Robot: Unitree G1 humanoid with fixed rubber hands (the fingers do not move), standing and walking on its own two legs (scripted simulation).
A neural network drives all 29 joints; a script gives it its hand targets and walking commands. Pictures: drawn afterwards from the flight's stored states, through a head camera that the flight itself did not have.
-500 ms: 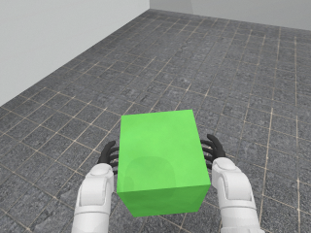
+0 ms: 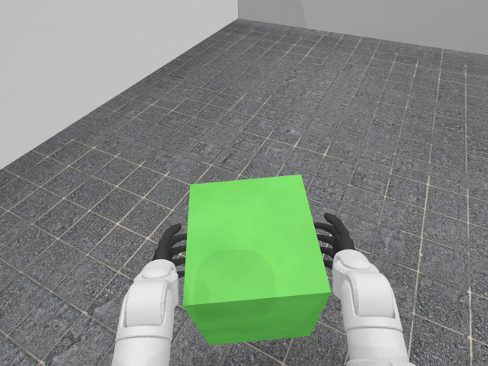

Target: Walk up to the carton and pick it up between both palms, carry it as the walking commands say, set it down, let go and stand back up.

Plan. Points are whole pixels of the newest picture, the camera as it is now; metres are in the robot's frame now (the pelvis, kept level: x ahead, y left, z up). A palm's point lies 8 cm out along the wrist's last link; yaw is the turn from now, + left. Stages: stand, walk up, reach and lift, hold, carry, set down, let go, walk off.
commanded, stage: carry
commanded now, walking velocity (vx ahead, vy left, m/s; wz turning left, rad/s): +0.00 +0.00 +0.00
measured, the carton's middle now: (253, 264) +0.33 -0.01 -0.04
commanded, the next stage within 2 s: hold in 0.02 s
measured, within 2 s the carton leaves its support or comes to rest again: neither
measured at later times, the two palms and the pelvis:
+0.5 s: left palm (159, 235) +0.34 +0.15 +0.06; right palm (330, 230) +0.33 -0.14 +0.06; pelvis +0.05 +0.01 +0.01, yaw -5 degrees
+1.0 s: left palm (160, 256) +0.32 +0.15 +0.01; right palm (324, 247) +0.32 -0.13 +0.02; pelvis +0.03 +0.02 +0.00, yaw -8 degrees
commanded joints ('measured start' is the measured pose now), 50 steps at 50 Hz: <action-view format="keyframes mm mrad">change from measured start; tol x8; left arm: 1 -592 -916 -617 -172 -296 -66 -220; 2 -636 -799 -478 -109 -275 -132 -225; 5 -755 -842 -532 -155 -307 -168 -239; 13 -869 -930 -407 148 -270 -154 -265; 19 -815 -969 -360 194 -240 -147 -268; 34 -551 -1007 -538 -86 -295 -143 -248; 36 -416 -987 -568 -51 -295 -140 -251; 50 -800 -1085 -326 288 -160 -304 -255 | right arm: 1 -485 937 666 -87 299 -29 237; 2 -614 954 695 58 319 -78 268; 7 -724 966 655 121 309 -123 266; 15 -685 963 455 398 214 -106 272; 34 -468 956 637 41 277 -126 261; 35 -373 1039 618 46 252 -137 236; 50 -709 1004 305 481 105 -309 314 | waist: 1 6 -17 -334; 2 119 -37 -361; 20 41 22 -175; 35 29 -3 -405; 41 87 0 -162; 50 75 99 -207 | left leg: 1 97 112 -105 -91 -39 53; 2 205 -134 -126 -77 -182 31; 4 224 -109 -159 -76 -114 36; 16 28 -47 -237 -189 -270 52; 26 183 -81 -223 -179 194 28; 35 267 -64 -263 -143 378 14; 43 106 -31 -239 -153 -75 34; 50 51 3 -269 -116 -127 17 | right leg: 1 145 -161 213 -190 -178 17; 2 284 42 239 -195 -255 70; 14 307 50 277 -172 -182 53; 28 465 56 306 -158 552 45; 32 494 55 320 -146 641 47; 34 494 57 318 -148 625 46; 42 367 74 358 -124 22 8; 50 311 105 338 17 13 2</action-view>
